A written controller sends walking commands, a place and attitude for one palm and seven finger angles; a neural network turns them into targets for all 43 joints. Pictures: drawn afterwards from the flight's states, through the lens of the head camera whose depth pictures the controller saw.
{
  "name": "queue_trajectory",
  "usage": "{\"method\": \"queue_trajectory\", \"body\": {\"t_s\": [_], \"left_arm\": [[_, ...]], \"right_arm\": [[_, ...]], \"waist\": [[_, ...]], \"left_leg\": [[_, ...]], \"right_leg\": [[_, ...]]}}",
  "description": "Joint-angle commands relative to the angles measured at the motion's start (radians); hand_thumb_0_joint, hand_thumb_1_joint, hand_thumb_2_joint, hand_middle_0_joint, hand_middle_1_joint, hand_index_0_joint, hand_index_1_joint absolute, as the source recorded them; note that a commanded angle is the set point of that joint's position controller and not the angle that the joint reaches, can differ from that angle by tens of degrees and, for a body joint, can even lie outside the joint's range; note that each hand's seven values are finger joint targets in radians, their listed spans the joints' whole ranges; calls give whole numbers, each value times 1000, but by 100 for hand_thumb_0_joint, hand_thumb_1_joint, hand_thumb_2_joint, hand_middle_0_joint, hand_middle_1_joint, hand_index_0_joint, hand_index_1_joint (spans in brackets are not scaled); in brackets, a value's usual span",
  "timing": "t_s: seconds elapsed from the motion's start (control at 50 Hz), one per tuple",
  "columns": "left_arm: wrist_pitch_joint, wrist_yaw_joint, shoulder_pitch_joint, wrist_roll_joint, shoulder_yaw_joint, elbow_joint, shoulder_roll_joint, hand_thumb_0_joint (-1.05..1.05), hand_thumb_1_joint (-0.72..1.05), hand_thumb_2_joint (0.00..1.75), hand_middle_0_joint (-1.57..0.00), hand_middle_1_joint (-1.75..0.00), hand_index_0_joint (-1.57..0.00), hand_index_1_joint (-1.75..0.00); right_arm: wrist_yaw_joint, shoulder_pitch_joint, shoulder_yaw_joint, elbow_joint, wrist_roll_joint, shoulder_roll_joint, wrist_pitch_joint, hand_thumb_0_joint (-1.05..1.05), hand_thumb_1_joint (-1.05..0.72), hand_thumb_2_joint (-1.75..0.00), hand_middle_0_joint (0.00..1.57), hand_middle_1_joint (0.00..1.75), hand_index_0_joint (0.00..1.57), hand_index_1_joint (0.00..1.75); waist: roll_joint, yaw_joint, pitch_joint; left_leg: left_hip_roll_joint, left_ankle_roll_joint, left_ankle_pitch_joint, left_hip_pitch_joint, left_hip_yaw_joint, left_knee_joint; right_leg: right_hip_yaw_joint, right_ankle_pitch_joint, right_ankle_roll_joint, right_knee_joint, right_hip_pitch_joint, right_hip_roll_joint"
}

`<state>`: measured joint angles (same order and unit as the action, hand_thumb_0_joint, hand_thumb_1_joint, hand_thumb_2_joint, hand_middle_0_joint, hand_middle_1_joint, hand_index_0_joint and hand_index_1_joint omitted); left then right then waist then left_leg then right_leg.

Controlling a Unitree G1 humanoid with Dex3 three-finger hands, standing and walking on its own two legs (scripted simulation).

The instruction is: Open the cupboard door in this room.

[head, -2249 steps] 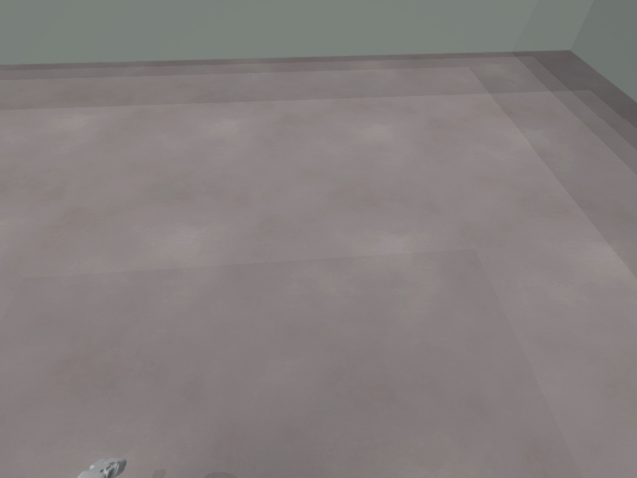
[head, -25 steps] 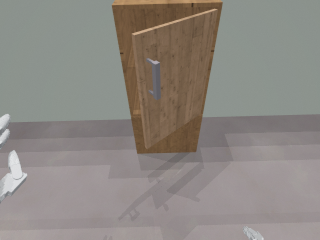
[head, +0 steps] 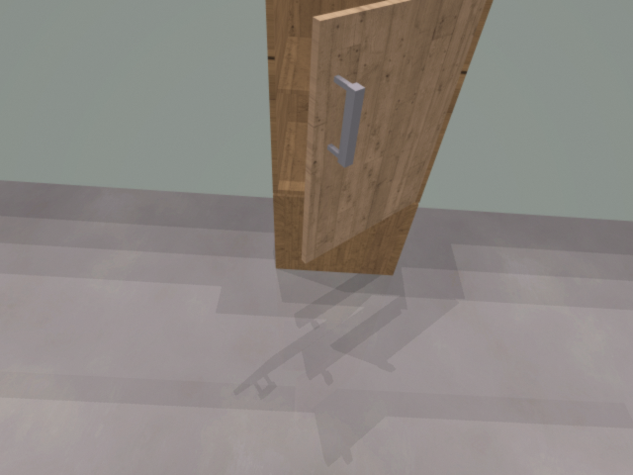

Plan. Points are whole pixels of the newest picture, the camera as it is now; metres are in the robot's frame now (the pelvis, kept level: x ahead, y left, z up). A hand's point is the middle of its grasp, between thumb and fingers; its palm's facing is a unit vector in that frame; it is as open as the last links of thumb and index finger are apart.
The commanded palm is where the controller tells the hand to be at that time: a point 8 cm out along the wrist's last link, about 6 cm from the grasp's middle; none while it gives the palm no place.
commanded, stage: let the arm hang, fingers relaxed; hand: left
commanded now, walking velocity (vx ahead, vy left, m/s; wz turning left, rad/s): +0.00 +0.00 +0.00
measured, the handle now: (342, 122) +0.67 -0.01 +0.09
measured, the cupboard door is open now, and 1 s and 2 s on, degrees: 39 39 39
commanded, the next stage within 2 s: look to check the result in 0.78 s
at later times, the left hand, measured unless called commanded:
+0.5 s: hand out of the picture -0.03 +0.20 -0.16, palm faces +0.02 -0.98 -0.20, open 7.4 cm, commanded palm none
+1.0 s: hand out of the picture -0.02 +0.18 -0.17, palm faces +0.03 -0.98 -0.19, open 7.4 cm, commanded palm none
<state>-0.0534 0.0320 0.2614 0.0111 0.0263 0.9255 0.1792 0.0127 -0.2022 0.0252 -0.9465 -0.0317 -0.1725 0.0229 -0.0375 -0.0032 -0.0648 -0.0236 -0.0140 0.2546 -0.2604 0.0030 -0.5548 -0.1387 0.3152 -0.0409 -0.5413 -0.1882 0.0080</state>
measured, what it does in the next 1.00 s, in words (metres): stands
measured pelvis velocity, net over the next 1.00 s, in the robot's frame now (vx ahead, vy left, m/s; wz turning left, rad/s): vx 0.00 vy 0.02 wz -0.02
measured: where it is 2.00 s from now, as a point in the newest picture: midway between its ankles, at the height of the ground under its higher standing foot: outside the picture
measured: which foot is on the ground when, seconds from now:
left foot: down 0.00-1.00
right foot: down 0.00-1.00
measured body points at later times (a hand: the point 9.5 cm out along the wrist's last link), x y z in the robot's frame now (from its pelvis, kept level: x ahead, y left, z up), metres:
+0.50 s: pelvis +0.00 +0.03 +0.01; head +0.00 +0.02 +0.46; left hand -0.03 +0.25 -0.15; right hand -0.02 -0.17 -0.16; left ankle +0.03 +0.13 -0.73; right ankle -0.01 -0.09 -0.73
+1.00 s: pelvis +0.00 +0.02 +0.01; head +0.01 +0.01 +0.46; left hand -0.02 +0.23 -0.15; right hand -0.03 -0.19 -0.16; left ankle +0.03 +0.13 -0.73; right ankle -0.01 -0.09 -0.73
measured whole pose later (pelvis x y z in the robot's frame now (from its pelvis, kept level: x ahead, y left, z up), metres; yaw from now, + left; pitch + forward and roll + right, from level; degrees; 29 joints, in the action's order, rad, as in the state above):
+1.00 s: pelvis +0.00 +0.02 +0.01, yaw -1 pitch -2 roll +0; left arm 0.01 0.04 0.30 0.01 0.02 1.16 0.12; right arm 0.04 -0.30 0.00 -1.16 -0.02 -0.12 0.01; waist 0.02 -0.01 -0.05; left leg 0.00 0.01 0.20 -0.21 -0.03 -0.43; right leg -0.11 0.25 -0.02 -0.44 -0.15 0.03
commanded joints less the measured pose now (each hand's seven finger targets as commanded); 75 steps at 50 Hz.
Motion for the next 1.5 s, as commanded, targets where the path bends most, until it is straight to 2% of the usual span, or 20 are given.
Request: {"method": "queue_trajectory", "body": {"t_s": [0.0, 0.08, 0.16, 0.26, 0.38, 0.46, 0.5, 0.56, 0.6, 0.66, 0.72, 0.78, 0.98, 1.1, 1.14, 1.24, 1.32, 1.42, 1.48], "left_arm": [[53, -8, 38, -2, 23, 36, 116, 0, 90, 90, -20, -30, -20, -30], [58, -10, 65, -2, 10, 128, 90, 0, 90, 90, -20, -30, -20, -30], [60, -8, 97, -2, 2, 189, 79, 0, 90, 90, -20, -30, -20, -30], [61, -2, 126, -2, -3, 227, 64, 0, 90, 90, -20, -30, -20, -30], [57, 4, 142, -1, -1, 239, 45, 0, 90, 90, -20, -30, -20, -30], [59, 7, 141, 0, 2, 230, 39, 0, 90, 90, -20, -30, -20, -30], [64, 8, 142, 0, 4, 225, 38, 0, 90, 90, -20, -30, -20, -30], [63, 9, 126, -2, 8, 217, 32, 0, 90, 90, -20, -30, -20, -30], [65, 11, 124, -1, 10, 215, 34, 0, 90, 90, -20, -30, -20, -30], [66, 10, 115, -3, 9, 214, 30, 0, 90, 90, -20, -30, -20, -30], [67, 10, 114, -3, 12, 212, 35, 0, 90, 90, -20, -30, -20, -30], [69, 10, 112, -5, 12, 211, 33, 0, 90, 90, -20, -30, -20, -30], [70, 10, 117, -6, 8, 221, 31, 0, 90, 90, -20, -30, -20, -30], [74, 11, 122, -5, 8, 222, 35, 0, 90, 90, -20, -30, -20, -30], [74, 10, 123, -6, 7, 224, 31, 0, 90, 90, -20, -30, -20, -30], [76, 10, 122, -6, 6, 223, 33, 0, 90, 90, -20, -30, -20, -30], [76, 10, 116, -6, 6, 222, 37, 0, 90, 90, -20, -30, -20, -30], [78, 10, 115, -6, 7, 221, 42, 0, 90, 90, -20, -30, -20, -30], [71, 9, 111, -6, 12, 218, 41, 0, 90, 90, -20, -30, -20, -30]], "right_arm": [[19, -15, -41, -7, 5, -118, -12, 0, -90, -90, 20, 30, 20, 30], [23, -70, -47, -69, 10, -108, -14, 0, -90, -90, 20, 30, 20, 30], [25, -104, -45, -112, 12, -105, -18, 0, -90, -90, 20, 30, 20, 30], [26, -131, -43, -147, 13, -87, -19, 0, -90, -90, 20, 30, 20, 30], [25, -152, -42, -169, 9, -63, -17, 0, -90, -90, 20, 30, 20, 30], [22, -159, -41, -176, 10, -46, -21, 0, -90, -90, 20, 30, 20, 30], [22, -166, -41, -177, 10, -40, -23, 0, -90, -90, 20, 30, 20, 30], [22, -173, -41, -185, 7, -24, -23, 0, -90, -90, 20, 30, 20, 30], [22, -175, -42, -183, 9, -20, -23, 0, -90, -90, 20, 30, 20, 30], [22, -176, -40, -186, 7, -14, -23, 0, -90, -90, 20, 30, 20, 30], [23, -181, -41, -186, 8, -10, -23, 0, -90, -90, 20, 30, 20, 30], [23, -180, -41, -187, 8, -16, -23, 0, -90, -90, 20, 30, 20, 30], [26, -168, -40, -191, 10, -21, -21, 0, -90, -90, 20, 30, 20, 30], [26, -161, -41, -190, 12, -26, -21, 0, -90, -90, 20, 30, 20, 30], [26, -155, -39, -193, 10, -25, -21, 0, -90, -90, 20, 30, 20, 30], [28, -145, -38, -196, 11, -28, -25, 0, -90, -90, 20, 30, 20, 30], [27, -143, -39, -198, 11, -29, -23, 0, -90, -90, 20, 30, 20, 30], [27, -135, -39, -199, 12, -30, -24, 0, -90, -90, 20, 30, 20, 30], [33, -133, -42, -198, 11, -33, -18, 0, -90, -90, 20, 30, 20, 30]], "waist": [[204, 7, 50], [112, -1, 37], [89, -1, 25], [37, -1, -8], [68, 1, -50], [47, 4, -50], [23, 5, -40], [56, 0, -51], [38, 3, -58], [69, -2, -60], [39, -1, -49], [56, -6, -28], [58, -7, -38], [32, -5, -36], [40, -6, -30], [51, -3, -21], [26, -4, -44], [42, -3, -26], [47, -4, -25]], "left_leg": [[-69, 47, -72, -6, 82, 173], [-77, 53, -32, 11, 92, 214], [-82, 57, -15, 17, 103, 245], [-75, 57, -16, 15, 88, 248], [-72, 56, 67, -23, 98, 280], [-63, 57, 37, -29, 85, 266], [-58, 57, -17, -17, 70, 243], [-53, 54, -18, -19, 65, 240], [-53, 53, -31, -24, 63, 232], [-51, 51, -38, -18, 57, 229], [-50, 49, -57, -15, 49, 217], [-50, 48, -73, 14, 50, 209], [-56, 47, -101, 35, 46, 204], [-55, 45, -116, 40, 40, 194], [-54, 43, -118, 48, 39, 194], [-61, 45, -162, 57, 43, 198], [-58, 41, -154, 48, 39, 197], [-60, 40, -173, 64, 37, 196], [-69, 37, -166, 78, 20, 177]], "right_leg": [[122, -96, -5, 194, 62, 95], [110, -76, -2, 216, 46, 95], [103, -67, 3, 209, 39, 94], [109, -56, 6, 213, 16, 100], [113, -25, 10, 192, -10, 91], [116, -40, 11, 189, -8, 96], [114, -56, 8, 192, -4, 101], [117, -51, 7, 191, -16, 103], [114, -53, 6, 194, -13, 102], [126, -56, 2, 198, -18, 105], [124, -61, 1, 203, -5, 109], [129, -64, -1, 207, -9, 109], [128, -84, -1, 219, -13, 108], [128, -85, -2, 231, -6, 110], [131, -86, -4, 232, -6, 113], [129, -139, -2, 226, 15, 113], [125, -127, -1, 236, 11, 112], [128, -156, -2, 235, 24, 115], [148, -186, -5, 228, 6, 116]]}}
